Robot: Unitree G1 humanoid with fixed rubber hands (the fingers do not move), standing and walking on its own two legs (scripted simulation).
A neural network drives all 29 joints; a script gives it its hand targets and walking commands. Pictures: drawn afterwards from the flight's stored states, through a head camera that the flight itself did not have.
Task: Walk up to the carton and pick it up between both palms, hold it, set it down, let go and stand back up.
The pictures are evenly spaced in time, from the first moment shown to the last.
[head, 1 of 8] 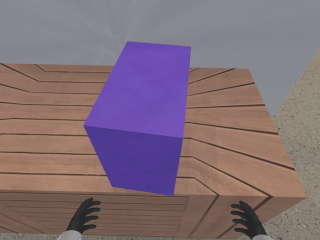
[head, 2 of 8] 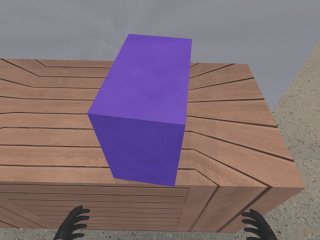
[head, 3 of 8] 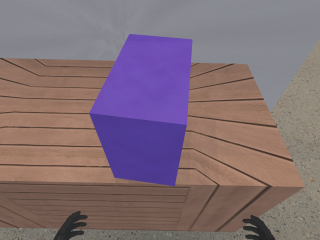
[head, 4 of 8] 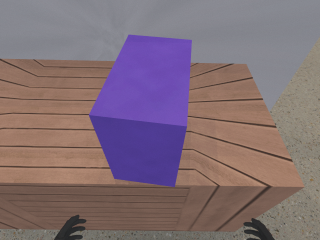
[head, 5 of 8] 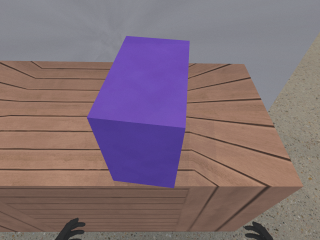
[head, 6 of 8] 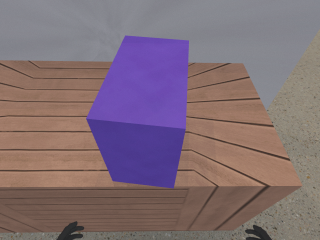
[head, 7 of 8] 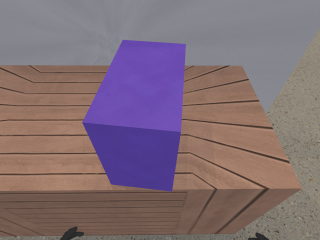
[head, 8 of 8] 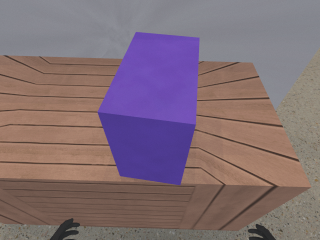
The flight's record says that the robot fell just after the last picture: no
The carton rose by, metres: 0.00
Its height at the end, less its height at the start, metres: +0.00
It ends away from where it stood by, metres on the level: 0.00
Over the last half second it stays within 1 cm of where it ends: yes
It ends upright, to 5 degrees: yes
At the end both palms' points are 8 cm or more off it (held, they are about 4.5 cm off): yes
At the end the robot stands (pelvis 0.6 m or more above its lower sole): yes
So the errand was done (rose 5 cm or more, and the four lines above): no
